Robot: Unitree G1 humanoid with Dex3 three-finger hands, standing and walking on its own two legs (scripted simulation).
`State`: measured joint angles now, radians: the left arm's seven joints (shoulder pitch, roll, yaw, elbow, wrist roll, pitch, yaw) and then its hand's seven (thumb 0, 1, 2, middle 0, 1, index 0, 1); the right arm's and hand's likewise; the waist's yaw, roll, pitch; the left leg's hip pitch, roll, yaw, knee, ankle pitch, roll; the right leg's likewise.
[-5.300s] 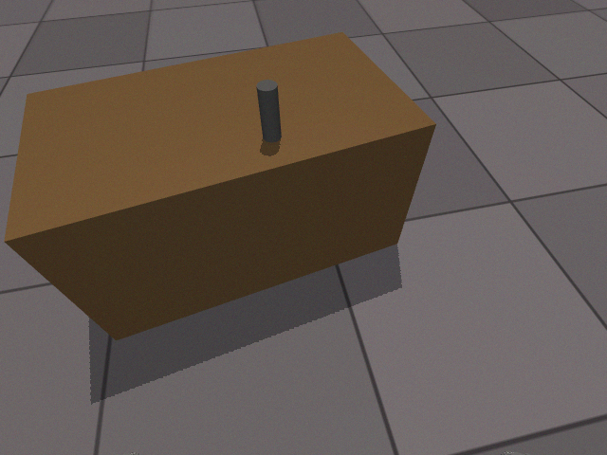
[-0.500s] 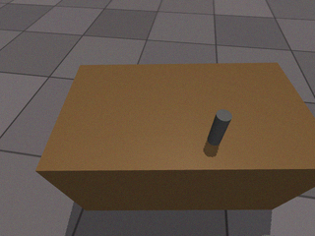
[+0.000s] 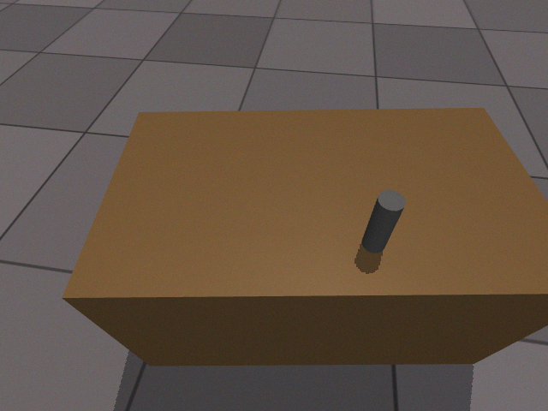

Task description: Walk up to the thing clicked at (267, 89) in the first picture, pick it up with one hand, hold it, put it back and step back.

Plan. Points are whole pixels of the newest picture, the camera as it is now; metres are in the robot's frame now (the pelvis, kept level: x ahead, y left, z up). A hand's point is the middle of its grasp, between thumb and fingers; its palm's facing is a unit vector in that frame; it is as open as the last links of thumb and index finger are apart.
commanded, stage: stand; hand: right
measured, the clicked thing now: (381, 223) +0.47 -0.21 -0.10
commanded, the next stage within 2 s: go down in 0.54 s
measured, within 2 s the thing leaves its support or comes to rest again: neither
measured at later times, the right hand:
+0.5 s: hand out of the picture +0.08 -0.25 -0.16, palm faces -0.03 +0.94 -0.34, open 7.4 cm
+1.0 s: hand (448, 392) +0.15 -0.26 -0.14, palm faces +0.26 +0.92 -0.29, open 14.1 cm
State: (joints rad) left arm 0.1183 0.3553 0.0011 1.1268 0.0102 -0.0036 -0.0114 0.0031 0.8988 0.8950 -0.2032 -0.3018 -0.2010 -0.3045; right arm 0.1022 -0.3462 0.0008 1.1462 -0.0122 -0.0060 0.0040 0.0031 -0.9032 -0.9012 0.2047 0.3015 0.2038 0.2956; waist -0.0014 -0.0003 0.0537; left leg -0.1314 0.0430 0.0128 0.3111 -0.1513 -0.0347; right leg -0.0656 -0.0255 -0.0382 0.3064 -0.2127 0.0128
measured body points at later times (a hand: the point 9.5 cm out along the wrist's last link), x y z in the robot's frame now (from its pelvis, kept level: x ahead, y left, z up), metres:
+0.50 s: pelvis +0.01 +0.00 +0.00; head +0.02 +0.00 +0.45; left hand +0.08 +0.30 -0.13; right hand +0.09 -0.30 -0.14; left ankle +0.01 +0.14 -0.75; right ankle -0.03 -0.12 -0.75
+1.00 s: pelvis -0.01 +0.00 -0.02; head +0.04 +0.00 +0.43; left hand +0.15 +0.29 -0.12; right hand +0.14 -0.31 -0.12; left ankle +0.01 +0.14 -0.75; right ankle -0.03 -0.12 -0.75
